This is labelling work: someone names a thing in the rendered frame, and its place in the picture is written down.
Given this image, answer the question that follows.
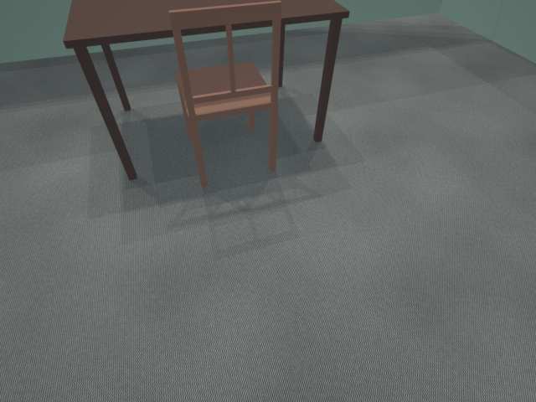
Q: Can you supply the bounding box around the chair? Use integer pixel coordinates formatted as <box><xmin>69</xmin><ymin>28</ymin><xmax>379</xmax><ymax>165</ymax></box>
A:
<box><xmin>168</xmin><ymin>1</ymin><xmax>281</xmax><ymax>188</ymax></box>

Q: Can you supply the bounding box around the table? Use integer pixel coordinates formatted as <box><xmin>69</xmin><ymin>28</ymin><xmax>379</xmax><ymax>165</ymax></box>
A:
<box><xmin>63</xmin><ymin>0</ymin><xmax>350</xmax><ymax>180</ymax></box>

